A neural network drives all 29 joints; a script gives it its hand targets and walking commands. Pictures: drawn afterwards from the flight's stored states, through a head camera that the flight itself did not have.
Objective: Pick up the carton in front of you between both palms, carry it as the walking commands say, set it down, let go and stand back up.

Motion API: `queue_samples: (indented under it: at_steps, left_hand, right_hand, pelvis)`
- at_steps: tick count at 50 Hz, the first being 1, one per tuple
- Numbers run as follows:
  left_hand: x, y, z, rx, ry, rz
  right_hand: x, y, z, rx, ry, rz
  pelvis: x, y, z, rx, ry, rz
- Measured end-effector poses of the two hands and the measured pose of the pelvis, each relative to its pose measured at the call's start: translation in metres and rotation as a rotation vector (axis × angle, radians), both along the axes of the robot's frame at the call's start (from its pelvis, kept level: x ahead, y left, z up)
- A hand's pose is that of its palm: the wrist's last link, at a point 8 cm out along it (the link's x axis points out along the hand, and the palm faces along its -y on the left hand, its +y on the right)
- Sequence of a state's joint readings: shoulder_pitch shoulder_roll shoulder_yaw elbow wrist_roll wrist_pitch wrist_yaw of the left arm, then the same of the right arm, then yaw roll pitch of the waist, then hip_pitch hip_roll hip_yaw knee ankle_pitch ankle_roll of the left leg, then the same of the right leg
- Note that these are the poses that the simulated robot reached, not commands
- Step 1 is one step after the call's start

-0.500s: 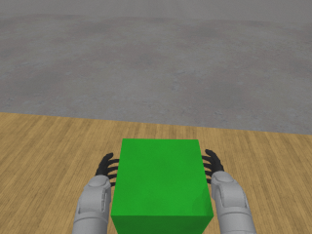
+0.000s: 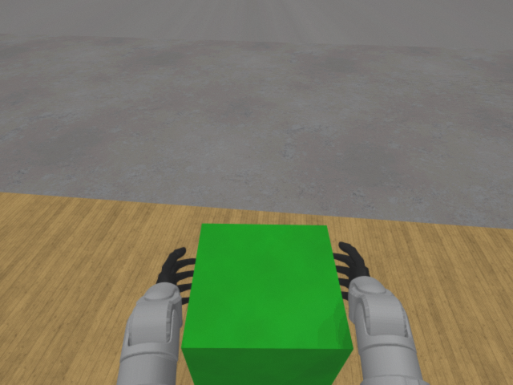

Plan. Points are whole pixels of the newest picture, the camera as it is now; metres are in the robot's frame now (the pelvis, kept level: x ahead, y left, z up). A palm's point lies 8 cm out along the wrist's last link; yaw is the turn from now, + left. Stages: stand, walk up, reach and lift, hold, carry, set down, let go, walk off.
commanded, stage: hold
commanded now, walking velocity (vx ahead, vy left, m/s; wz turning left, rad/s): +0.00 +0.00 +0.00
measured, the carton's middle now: (262, 316) +0.28 +0.00 -0.03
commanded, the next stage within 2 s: carry in 0.86 s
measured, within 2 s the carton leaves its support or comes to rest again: neither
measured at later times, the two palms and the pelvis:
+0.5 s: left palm (168, 291) +0.29 +0.15 +0.05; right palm (358, 284) +0.29 -0.15 +0.05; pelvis +0.00 +0.00 +0.00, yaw +0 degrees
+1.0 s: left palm (169, 284) +0.29 +0.15 +0.05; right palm (357, 277) +0.30 -0.15 +0.05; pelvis +0.02 +0.00 -0.01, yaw +0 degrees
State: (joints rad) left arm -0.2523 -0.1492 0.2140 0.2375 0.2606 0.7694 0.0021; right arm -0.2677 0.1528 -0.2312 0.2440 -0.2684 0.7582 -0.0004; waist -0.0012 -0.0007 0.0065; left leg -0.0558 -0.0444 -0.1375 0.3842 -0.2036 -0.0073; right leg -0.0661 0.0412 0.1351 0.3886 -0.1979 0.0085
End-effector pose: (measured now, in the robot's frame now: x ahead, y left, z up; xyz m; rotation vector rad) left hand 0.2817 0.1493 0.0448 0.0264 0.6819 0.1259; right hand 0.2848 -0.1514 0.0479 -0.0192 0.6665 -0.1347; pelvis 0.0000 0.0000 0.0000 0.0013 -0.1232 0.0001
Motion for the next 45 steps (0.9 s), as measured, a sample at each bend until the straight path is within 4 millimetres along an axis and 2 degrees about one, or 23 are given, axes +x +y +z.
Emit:
queue_samples:
  at_steps: [11, 42, 45]
  left_hand:
    - [0.0, 0.0, 0.0, -0.005, -0.008, 0.005]
    - [0.002, 0.0, -0.001, 0.01, -0.001, -0.005]
    - [0.004, 0.0, -0.001, 0.01, -0.005, -0.004]
  right_hand:
    - [0.0, 0.0, 0.0, 0.006, -0.008, -0.005]
    - [0.003, 0.0, -0.001, -0.009, -0.001, 0.006]
    - [0.004, 0.0, -0.001, -0.008, -0.005, 0.007]
  pelvis:
    - [-0.005, 0.0, -0.001, 0.0, 0.003, -0.001]
    - [0.005, 0.0, 0.001, -0.001, 0.005, 0.001]
    - [0.006, 0.0, -0.001, 0.0, 0.045, 0.0]
